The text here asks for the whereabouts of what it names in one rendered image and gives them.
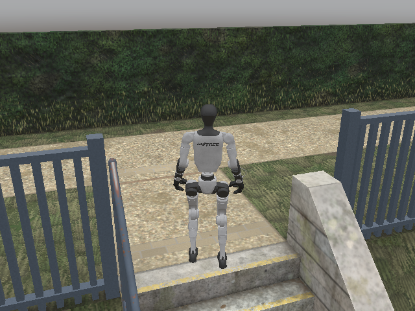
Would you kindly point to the right robot forearm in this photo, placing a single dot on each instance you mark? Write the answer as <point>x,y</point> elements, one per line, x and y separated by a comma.
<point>237,173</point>

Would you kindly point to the left robot forearm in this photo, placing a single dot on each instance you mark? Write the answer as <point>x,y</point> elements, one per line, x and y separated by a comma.
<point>179,172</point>

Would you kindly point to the humanoid robot torso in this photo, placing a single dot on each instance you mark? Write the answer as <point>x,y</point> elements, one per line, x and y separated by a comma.
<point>207,157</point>

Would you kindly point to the left robot upper arm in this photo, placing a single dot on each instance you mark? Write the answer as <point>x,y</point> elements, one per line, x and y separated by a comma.
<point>184,149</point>

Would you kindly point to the right robot upper arm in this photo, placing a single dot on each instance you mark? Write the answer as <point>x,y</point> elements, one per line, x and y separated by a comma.
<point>231,149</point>

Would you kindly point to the robot left hand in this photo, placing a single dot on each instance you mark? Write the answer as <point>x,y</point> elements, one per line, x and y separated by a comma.
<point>176,184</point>

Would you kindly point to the humanoid robot head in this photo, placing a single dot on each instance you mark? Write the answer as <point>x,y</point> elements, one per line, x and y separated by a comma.
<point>208,113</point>

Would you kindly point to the robot right hand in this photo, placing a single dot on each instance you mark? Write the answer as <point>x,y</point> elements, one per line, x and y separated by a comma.
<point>234,184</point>

